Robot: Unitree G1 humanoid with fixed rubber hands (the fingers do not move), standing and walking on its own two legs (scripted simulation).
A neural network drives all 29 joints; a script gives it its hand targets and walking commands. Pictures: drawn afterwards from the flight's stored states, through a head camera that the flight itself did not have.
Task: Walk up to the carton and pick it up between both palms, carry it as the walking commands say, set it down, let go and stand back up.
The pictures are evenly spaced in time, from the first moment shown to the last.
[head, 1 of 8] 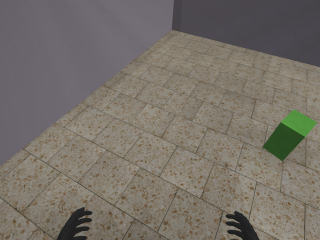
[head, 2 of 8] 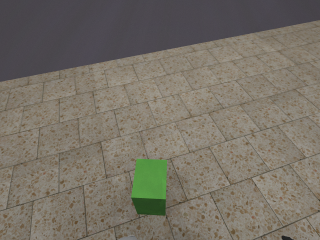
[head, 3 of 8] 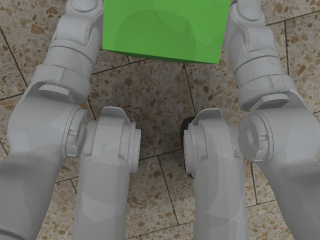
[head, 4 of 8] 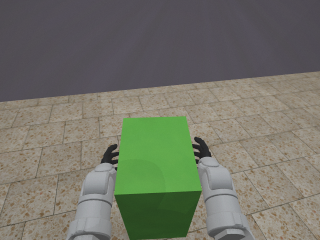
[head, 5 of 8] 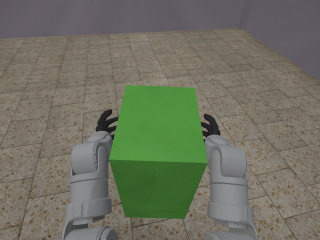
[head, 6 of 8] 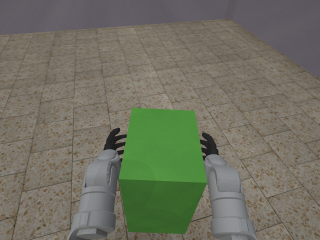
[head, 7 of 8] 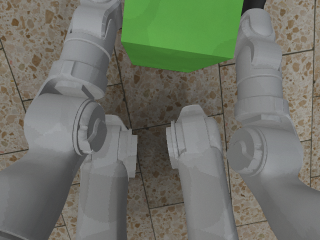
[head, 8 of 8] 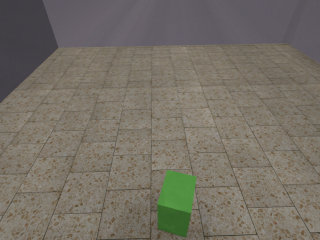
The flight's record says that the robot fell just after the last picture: no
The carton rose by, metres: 0.68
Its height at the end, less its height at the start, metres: +0.00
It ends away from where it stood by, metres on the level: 0.39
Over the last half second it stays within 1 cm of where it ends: yes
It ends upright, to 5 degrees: yes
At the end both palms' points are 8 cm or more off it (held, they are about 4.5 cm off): yes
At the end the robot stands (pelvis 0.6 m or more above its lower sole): yes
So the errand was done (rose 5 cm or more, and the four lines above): yes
